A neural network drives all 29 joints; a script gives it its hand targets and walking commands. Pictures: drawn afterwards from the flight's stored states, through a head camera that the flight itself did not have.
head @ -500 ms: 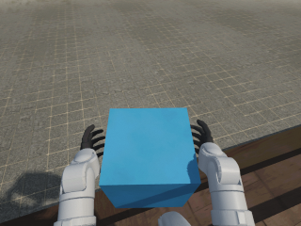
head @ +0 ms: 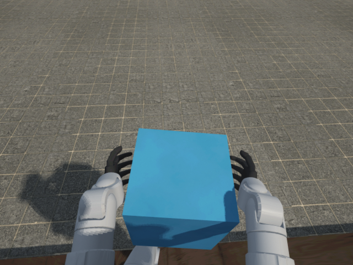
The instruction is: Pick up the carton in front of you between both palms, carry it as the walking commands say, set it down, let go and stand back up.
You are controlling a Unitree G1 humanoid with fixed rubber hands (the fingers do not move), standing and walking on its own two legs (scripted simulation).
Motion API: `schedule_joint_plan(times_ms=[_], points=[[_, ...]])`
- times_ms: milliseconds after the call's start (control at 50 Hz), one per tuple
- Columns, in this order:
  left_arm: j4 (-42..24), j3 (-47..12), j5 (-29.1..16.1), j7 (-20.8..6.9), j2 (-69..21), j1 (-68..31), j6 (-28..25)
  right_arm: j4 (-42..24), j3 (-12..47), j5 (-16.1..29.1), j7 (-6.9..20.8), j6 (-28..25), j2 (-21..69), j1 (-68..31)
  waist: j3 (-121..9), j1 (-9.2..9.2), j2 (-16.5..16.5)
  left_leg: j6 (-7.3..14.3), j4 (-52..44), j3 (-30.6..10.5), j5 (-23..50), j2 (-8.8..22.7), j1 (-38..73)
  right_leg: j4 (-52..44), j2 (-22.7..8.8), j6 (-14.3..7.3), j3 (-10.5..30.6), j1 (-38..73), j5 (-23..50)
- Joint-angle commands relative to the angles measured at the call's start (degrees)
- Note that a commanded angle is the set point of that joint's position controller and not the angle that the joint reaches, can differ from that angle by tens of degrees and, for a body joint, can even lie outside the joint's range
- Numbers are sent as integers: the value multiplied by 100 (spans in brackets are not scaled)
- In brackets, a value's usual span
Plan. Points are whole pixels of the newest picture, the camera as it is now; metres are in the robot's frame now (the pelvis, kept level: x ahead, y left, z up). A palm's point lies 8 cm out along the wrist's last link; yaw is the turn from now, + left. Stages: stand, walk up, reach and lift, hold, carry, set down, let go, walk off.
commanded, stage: carry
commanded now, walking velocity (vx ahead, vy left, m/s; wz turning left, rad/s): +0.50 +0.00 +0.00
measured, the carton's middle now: (177, 193) +0.30 +0.03 -0.03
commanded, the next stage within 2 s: none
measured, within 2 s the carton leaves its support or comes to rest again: neither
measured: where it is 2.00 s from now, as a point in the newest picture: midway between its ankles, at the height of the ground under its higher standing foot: (185, 131)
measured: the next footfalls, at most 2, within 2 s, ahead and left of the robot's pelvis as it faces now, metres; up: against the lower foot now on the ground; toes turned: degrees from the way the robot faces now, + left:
left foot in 0.18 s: +0.29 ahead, +0.10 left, -0.16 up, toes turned -1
right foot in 0.60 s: +0.70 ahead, -0.05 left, -0.32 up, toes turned -2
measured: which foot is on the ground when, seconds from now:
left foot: up 0.00-0.16, down 0.18-0.62, up 0.64-0.98, down 1.00-1.00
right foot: down 0.00-0.20, up 0.22-0.58, down 0.60-1.00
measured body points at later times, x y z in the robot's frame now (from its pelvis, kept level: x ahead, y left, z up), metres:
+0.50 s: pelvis +0.40 +0.03 -0.18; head +0.42 +0.05 +0.27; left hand +0.72 +0.17 -0.15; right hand +0.71 -0.14 -0.13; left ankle +0.25 +0.10 -0.84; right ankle +0.60 -0.09 -0.86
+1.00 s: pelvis +0.83 +0.04 -0.29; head +0.87 +0.04 +0.16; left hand +1.14 +0.20 -0.25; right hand +1.14 -0.11 -0.25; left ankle +0.98 +0.13 -1.00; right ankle +0.67 -0.05 -0.99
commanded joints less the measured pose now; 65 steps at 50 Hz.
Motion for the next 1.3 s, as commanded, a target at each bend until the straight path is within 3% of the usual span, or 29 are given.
schedule_joint_plan(times_ms=[0,100,140,160,180,200,220,240,260,320,360,380,440,520,560,580,600,620,640,660,680,760,880,960,980,1000,1020,1080,1280], points=[[-865,-3534,-1092,-544,-4815,-3172,-313,-574,3513,796,111,-295,4215,-3146,-1615,-45,-175,107,-1454,325,2422,-20,-569,-778,-1101,-585,2080,1438,2650],[-843,-3301,-660,-349,-4234,-2195,-502,-852,3675,876,54,-379,3788,-2766,-1272,54,-809,103,-4030,1105,3694,-403,1935,-64,-624,-269,1019,675,2257],[-916,-3268,-547,-258,-3989,-2094,-495,-933,3617,913,0,-320,3436,-2545,-2101,-1166,-805,393,-3062,1278,3386,-381,4087,1816,-949,102,428,62,4203],[-1059,-3129,-486,-212,-3787,-2187,-465,-944,3586,834,-31,-284,3322,-2401,-2126,-1872,173,530,-3766,1355,3047,-405,4789,3848,-682,348,-58,-296,4546],[-1160,-3010,-385,-111,-3608,-2356,-431,-763,3516,832,-28,-199,3115,-2176,-1299,-2056,1183,834,-3846,389,3267,247,4809,5877,103,429,-174,-1608,101],[-1139,-2726,-289,-38,-3302,-2103,-313,-604,3572,939,-119,-135,2974,-2033,-1563,-1220,1382,1131,-3161,-1663,5509,1078,5520,5462,90,368,317,-2811,-420],[-1088,-2523,-120,29,-3041,-1742,-261,-736,3774,1146,-187,-121,3058,-2330,-1713,-1283,874,1774,-3841,-3131,2260,1535,5344,4755,-143,409,882,-3100,-178],[-1001,-2321,-108,85,-3012,-2056,-237,-864,3931,1331,-160,-63,3273,-2586,-1069,-1196,-314,1659,-3376,-2862,2692,1485,4465,4056,-561,372,1001,-3125,54],[-722,-2277,-47,112,-3165,-1842,-208,-944,4010,1430,-126,21,3274,-2895,-1186,-1092,-593,1338,-2967,-2282,3121,1225,4553,3020,-697,332,1001,-3191,656],[-925,-2240,-114,-44,-3426,-2237,-216,-1009,4235,1827,99,45,3827,-3423,-1386,-1089,486,1852,-3715,-2723,2437,1421,3280,1339,-708,638,776,-2187,1388],[-1132,-2525,-194,-152,-3757,-2642,-268,-909,4301,1909,247,37,4141,-3471,-1659,-1038,385,1444,-2985,-2319,2613,1268,3903,1691,-755,420,698,-2614,2560],[-1158,-2640,-228,-190,-3860,-2750,-310,-949,4286,1876,290,11,4190,-3558,-1345,-1320,-271,1154,-2414,-1782,1241,524,4055,412,-803,325,824,-3189,3778],[-1273,-2833,-293,-200,-3946,-2793,-404,-755,4097,1775,272,-89,4108,-3190,-1141,-1430,-54,893,-2384,-862,87,-8,2985,-1761,-494,346,231,-1380,5873],[-1549,-2981,-301,-116,-3556,-2596,-345,-652,3923,1449,122,-101,3764,-2522,-1000,-1382,492,654,-1493,-304,87,-220,3061,-3067,-375,283,-160,87,6420],[-1566,-2913,-237,-89,-3330,-2187,-251,-593,3878,1258,2,-52,3633,-2280,-1573,-728,677,613,94,-291,1917,39,3672,-3871,-650,93,144,1049,6172],[-1593,-2840,-228,-85,-3160,-2265,-203,-709,3828,1233,-48,-49,3584,-2327,-1476,-436,109,399,1455,79,1535,-195,2841,-3812,-643,21,-97,1972,5657],[-1504,-2839,-239,-82,-3081,-2320,-141,-763,3701,1074,-89,-32,3474,-2471,-1578,-570,-853,84,3147,266,-2837,-693,769,-2710,-1708,-343,778,3697,7089],[-1192,-2900,-392,-38,-3080,-2083,-107,-837,3538,1081,-103,102,3223,-2488,-2369,-232,-1114,-39,3522,0,-3270,-531,-725,-1359,-2603,-921,2227,5418,8385],[-1143,-2838,-448,9,-3052,-1766,-94,-867,3593,1175,-119,159,3143,-2302,-2824,42,-1156,-92,3626,16,-3014,-409,-1549,-1807,-2783,-1428,3177,5616,6609],[-1211,-2881,-538,16,-3248,-1694,-116,-1003,3595,1204,-112,132,3184,-2329,-2960,-28,-726,12,2935,-35,-2383,-166,-1626,-2377,-2728,-1557,3745,4917,4188],[-1396,-3090,-707,-44,-3578,-2003,-143,-1120,3486,1179,-118,74,3252,-2500,-2799,-91,-119,31,2538,-135,-1710,3,-1537,-2414,-2642,-1324,3802,4358,3952],[-1873,-3529,-1016,-332,-4226,-2894,-357,-1054,3461,968,23,-147,3798,-2583,-2125,-412,-356,-124,726,220,-1106,302,-612,-2966,-2134,-1136,2709,2142,3881],[-1605,-3691,-857,-526,-4312,-2368,-555,-1176,3796,752,127,-403,3876,-2393,-1932,-246,-767,119,-2895,1121,921,-81,798,-2859,-1203,-366,880,2228,5970],[-1533,-3576,-564,-413,-3997,-1911,-548,-1168,3847,730,108,-385,3628,-1951,-2353,-715,-681,207,-4479,1615,1880,-312,3517,-1580,-1186,298,218,2102,6815],[-1615,-3515,-469,-374,-3873,-1932,-515,-1201,3852,753,117,-355,3576,-1871,-2723,-857,-338,355,-4305,678,2332,484,4766,-582,-1160,515,182,1286,5267],[-1664,-3521,-474,-354,-3926,-1841,-429,-1244,3798,758,79,-308,3366,-1999,-3409,-725,1085,1236,-4079,-1979,3816,2396,6490,989,-538,803,266,-385,1733],[-1829,-3437,-532,-324,-3729,-1731,-358,-1109,3870,886,37,-275,3414,-1757,-3590,-805,1579,1693,-4587,-3024,3040,2486,6772,2001,-73,782,439,-1240,405],[-1841,-3334,-509,-201,-3844,-1682,-209,-1496,3964,1006,46,-105,3513,-1755,-2502,-812,331,1093,-4944,-1590,2881,1939,5795,1407,-819,657,637,-1798,1120],[-2907,-3752,-354,-462,-4237,-745,651,-2626,4421,1367,525,842,3742,-1026,-1350,-755,1057,459,-5647,586,2377,1224,4472,-2233,-751,794,-408,-552,2598]])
